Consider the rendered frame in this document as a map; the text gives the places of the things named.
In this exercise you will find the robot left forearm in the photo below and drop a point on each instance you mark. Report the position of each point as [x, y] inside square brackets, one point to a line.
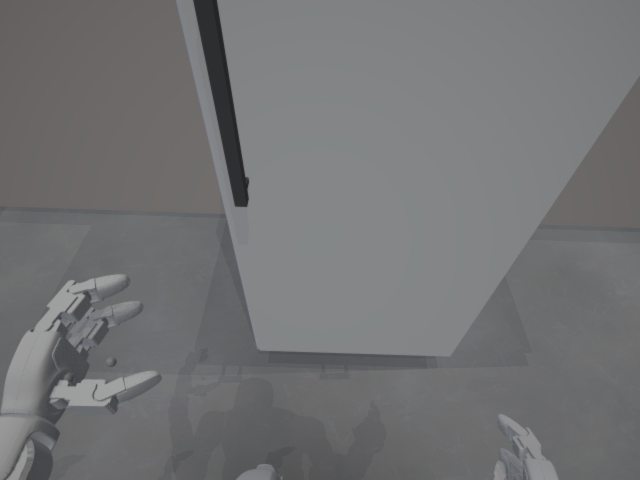
[26, 443]

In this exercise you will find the fridge door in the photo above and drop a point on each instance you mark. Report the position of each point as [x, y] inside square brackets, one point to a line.
[401, 153]

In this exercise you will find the robot left hand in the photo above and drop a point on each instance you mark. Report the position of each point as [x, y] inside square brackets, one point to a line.
[34, 383]

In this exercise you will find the left robot shin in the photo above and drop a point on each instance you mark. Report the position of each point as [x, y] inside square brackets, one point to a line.
[265, 466]

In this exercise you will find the robot right hand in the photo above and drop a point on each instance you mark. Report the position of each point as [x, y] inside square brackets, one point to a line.
[528, 449]

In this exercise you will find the handle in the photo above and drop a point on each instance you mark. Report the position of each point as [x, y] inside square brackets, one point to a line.
[213, 46]

